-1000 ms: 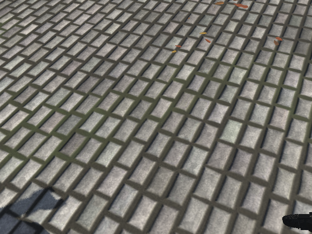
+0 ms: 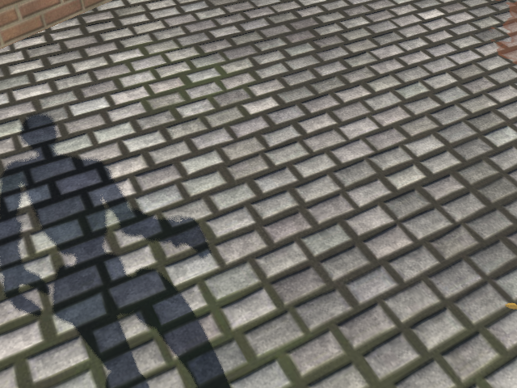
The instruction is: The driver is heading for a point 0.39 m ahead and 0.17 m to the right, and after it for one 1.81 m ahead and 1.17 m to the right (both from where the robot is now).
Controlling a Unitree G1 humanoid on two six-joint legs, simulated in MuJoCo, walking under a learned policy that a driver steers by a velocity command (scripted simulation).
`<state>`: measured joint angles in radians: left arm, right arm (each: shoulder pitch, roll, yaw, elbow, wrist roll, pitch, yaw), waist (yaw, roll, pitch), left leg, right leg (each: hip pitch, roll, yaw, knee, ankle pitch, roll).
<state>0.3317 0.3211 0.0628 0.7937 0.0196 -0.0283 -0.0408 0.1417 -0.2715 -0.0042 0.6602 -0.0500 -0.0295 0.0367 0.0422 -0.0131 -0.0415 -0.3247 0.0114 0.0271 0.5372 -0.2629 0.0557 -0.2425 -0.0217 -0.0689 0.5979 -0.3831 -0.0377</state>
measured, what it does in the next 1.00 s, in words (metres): walks ahead, turning right: right foot, then left foot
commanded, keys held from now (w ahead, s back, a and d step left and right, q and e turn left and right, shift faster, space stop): w+e+shift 0.34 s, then e+shift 0.58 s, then shift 0.08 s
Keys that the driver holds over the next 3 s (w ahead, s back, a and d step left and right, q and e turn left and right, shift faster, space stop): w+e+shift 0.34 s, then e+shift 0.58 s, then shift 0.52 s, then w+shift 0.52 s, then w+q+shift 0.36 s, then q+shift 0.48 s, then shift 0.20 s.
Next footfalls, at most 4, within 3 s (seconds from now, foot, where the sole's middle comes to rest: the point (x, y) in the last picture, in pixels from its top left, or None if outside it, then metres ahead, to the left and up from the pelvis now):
0.44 right None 0.46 -0.16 -0.77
0.84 left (342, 315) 0.76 -0.20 -0.77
1.24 right None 0.51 -0.25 -0.77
1.54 left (309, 336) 0.69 -0.11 -0.77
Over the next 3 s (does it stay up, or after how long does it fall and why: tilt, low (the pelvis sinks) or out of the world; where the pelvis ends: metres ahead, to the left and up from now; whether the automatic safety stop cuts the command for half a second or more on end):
stays up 1.02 -0.88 -0.01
